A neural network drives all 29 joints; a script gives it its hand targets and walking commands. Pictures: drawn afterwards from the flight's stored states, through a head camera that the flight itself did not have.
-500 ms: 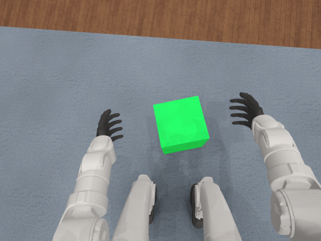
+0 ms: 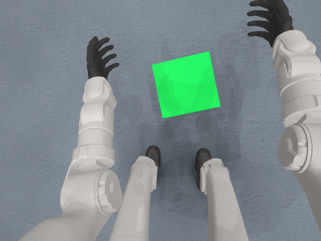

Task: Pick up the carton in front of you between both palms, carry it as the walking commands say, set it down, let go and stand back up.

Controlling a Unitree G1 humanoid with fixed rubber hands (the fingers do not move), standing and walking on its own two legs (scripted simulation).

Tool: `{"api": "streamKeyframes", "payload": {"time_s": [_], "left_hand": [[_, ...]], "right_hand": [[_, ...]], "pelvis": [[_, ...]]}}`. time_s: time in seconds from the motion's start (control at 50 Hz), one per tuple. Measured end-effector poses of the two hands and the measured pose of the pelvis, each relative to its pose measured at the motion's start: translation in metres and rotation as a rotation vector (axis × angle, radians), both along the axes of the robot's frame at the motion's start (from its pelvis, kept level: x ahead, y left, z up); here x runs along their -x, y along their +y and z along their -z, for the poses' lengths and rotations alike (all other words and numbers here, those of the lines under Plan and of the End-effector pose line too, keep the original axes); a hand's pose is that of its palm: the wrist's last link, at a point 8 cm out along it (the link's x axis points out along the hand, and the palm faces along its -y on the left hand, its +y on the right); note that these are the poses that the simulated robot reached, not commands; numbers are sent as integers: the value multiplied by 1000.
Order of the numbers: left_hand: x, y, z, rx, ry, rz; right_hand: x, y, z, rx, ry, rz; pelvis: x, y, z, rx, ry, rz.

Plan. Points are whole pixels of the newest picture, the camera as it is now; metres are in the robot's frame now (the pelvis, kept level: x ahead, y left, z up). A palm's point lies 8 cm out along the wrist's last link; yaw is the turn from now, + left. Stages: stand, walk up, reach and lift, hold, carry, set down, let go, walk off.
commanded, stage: reach and lift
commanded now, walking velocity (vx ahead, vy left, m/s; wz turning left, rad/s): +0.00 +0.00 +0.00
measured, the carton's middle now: (185, 89) +0.47 -0.01 -0.52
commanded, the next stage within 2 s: none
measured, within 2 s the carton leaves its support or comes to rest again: leaves its support in 1.58 s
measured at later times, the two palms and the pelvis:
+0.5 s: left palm (129, 93) +0.44 +0.18 -0.36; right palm (240, 74) +0.50 -0.20 -0.36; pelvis -0.05 +0.01 -0.20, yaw +2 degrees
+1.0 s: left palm (136, 90) +0.46 +0.18 -0.44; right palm (228, 76) +0.51 -0.18 -0.46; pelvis -0.05 +0.01 -0.27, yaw +3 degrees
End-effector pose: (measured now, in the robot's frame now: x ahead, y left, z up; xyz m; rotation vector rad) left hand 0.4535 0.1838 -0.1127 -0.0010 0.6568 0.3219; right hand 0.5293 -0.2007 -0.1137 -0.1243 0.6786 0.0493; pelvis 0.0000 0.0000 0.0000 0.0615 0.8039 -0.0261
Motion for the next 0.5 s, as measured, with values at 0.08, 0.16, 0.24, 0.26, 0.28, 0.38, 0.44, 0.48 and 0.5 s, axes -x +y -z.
{"api": "streamKeyframes", "payload": {"time_s": [0.08,0.16,0.24,0.26,0.28,0.38,0.44,0.48,0.5], "left_hand": [[0,-1,28,2,23,7],[4,-2,67,7,52,16],[9,-3,115,11,68,23],[10,-3,127,12,69,24],[11,-2,139,13,70,26],[14,-1,193,13,63,31],[15,-1,221,15,64,30],[15,-1,238,18,66,28],[15,-1,246,19,67,27]], "right_hand": [[4,3,29,-5,21,8],[13,7,71,-6,46,21],[24,8,121,-1,57,37],[26,7,134,2,56,41],[28,7,146,4,53,44],[33,3,201,17,33,47],[33,3,228,19,28,46],[32,4,244,18,25,45],[31,5,251,17,25,46]], "pelvis": [[-4,2,15,-7,49,0],[-2,5,41,-14,88,-1],[5,8,77,-18,112,-4],[8,9,86,-19,113,-5],[11,10,96,-20,113,-6],[28,13,147,-21,80,-11],[39,13,175,-23,44,-12],[46,13,192,-24,16,-12],[49,13,199,-25,2,-13]]}}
